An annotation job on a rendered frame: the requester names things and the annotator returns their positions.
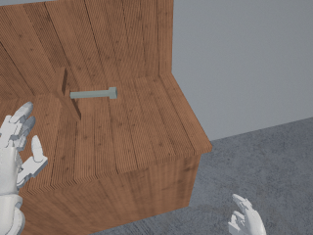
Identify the left robot hand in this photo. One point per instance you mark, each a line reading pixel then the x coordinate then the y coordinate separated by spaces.
pixel 13 132

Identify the tap lever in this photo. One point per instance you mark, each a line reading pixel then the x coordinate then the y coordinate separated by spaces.
pixel 112 93

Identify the robot left forearm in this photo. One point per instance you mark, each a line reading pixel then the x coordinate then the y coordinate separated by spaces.
pixel 12 220

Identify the right robot hand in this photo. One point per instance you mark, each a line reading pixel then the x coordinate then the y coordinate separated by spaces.
pixel 248 224

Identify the counter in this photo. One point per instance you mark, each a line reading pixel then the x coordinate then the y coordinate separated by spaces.
pixel 110 161

